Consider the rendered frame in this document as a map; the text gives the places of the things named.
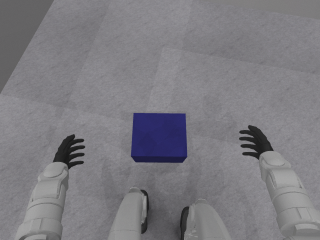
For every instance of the left robot hand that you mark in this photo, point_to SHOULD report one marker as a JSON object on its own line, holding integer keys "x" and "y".
{"x": 64, "y": 151}

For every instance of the robot left foot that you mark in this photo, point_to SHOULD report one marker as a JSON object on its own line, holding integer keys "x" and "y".
{"x": 144, "y": 225}

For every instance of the robot right forearm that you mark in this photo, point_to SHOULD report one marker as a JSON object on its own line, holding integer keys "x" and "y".
{"x": 296, "y": 215}

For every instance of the carton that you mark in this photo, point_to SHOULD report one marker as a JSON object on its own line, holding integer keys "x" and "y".
{"x": 159, "y": 138}

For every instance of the left robot thigh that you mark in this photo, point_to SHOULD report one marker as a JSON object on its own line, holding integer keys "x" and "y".
{"x": 127, "y": 224}

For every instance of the right robot hand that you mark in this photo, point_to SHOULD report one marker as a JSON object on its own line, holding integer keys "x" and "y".
{"x": 261, "y": 144}

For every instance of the robot left forearm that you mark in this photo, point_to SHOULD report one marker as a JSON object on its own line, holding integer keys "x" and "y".
{"x": 44, "y": 212}

